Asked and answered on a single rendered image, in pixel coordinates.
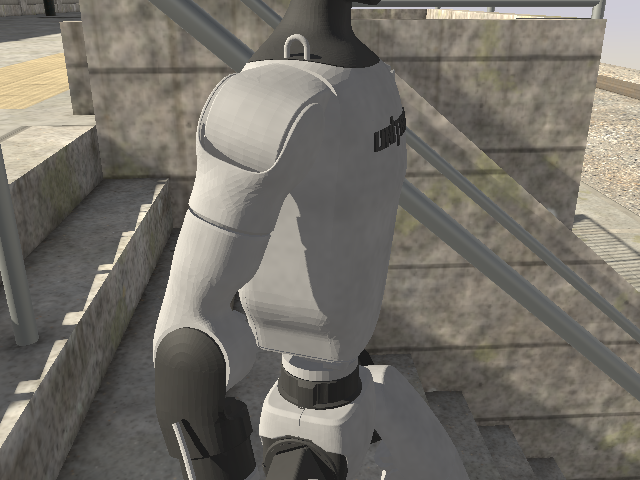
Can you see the stairs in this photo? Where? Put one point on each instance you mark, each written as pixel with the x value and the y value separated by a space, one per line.
pixel 79 404

